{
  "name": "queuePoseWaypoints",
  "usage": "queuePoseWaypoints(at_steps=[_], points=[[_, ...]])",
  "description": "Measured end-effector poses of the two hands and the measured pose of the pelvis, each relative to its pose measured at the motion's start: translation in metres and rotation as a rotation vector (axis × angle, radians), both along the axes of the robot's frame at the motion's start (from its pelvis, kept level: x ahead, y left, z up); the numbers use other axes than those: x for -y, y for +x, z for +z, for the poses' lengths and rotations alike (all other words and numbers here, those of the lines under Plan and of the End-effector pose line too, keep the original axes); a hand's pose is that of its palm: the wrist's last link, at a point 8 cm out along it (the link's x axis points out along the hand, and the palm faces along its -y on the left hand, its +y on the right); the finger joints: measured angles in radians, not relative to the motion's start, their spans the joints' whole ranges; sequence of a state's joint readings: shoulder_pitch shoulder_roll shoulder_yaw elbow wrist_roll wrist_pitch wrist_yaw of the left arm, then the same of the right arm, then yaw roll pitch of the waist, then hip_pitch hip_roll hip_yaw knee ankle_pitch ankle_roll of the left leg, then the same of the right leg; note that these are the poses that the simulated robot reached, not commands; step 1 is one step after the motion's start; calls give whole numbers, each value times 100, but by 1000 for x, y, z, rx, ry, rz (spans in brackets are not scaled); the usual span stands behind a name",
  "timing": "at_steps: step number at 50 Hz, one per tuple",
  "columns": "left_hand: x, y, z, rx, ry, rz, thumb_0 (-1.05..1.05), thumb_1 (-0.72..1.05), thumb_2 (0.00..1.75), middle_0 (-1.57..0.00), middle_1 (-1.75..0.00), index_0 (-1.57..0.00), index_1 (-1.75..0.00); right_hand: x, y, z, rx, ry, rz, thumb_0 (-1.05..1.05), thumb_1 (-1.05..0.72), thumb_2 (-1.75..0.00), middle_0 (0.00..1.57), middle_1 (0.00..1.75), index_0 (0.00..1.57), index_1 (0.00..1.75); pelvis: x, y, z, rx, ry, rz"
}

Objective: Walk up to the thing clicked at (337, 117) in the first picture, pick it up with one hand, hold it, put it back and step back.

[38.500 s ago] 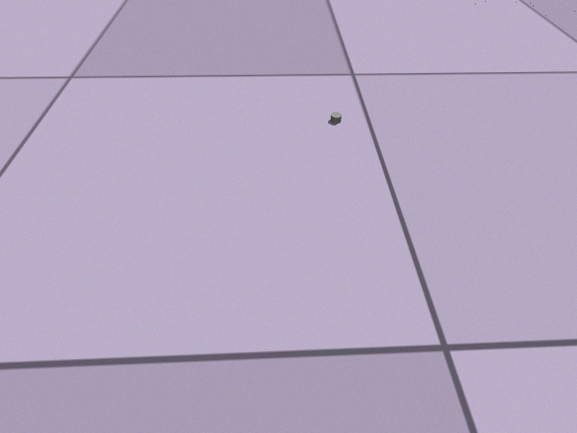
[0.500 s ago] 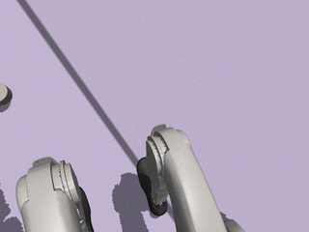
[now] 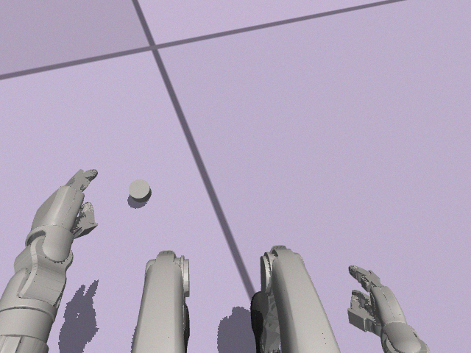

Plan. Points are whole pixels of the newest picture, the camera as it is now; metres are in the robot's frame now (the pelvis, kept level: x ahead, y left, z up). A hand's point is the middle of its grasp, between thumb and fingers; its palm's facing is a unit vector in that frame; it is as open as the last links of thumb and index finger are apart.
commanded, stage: home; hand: left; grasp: from above
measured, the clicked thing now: (140, 191) +0.55 +0.25 -0.48
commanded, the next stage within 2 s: none
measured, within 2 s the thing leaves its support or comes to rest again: neither
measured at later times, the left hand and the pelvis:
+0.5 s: hand (67, 263) +0.26 +0.19 +0.10, palm faces +0.09 -0.97 -0.24, open 7.4 cm; pelvis +0.05 -0.01 +0.18, yaw +3 degrees
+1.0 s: hand (32, 293) +0.23 +0.18 +0.17, palm faces +0.13 -0.97 -0.20, open 7.4 cm; pelvis +0.08 -0.01 +0.22, yaw +5 degrees
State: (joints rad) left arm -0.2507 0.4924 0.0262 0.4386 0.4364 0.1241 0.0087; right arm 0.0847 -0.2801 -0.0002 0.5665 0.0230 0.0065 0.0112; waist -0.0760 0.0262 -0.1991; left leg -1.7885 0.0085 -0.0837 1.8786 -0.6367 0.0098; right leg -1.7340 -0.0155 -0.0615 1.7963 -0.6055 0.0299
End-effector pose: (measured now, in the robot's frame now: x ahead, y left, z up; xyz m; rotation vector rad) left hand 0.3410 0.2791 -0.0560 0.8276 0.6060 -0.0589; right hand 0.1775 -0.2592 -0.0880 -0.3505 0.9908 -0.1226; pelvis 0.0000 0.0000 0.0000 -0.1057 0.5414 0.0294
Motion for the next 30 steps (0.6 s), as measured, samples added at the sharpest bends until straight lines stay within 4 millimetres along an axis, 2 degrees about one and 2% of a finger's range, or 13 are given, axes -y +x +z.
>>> queuePoseWaypoints(at_steps=[5,11,21,30], points=[[11,-24,39,-11,-113,122,1,88,91,-21,-31,-21,-31,-17,18,45,103,46,2,1,-90,-90,21,30,20,30,3,6,40,51,15,12],[21,-55,82,-62,-254,268,1,89,91,-21,-30,-21,-31,-26,22,93,163,78,-10,1,-90,-90,21,30,20,30,6,16,86,114,28,19],[38,-94,157,-103,-440,447,2,90,90,-20,-30,-20,-30,-19,17,166,213,45,-61,1,-90,-90,21,30,20,30,9,41,155,219,46,32],[48,-117,223,-90,-522,507,2,90,90,-20,-30,-20,-30,-15,29,220,306,20,-89,1,-90,-90,21,30,20,30,10,65,199,308,57,44]])
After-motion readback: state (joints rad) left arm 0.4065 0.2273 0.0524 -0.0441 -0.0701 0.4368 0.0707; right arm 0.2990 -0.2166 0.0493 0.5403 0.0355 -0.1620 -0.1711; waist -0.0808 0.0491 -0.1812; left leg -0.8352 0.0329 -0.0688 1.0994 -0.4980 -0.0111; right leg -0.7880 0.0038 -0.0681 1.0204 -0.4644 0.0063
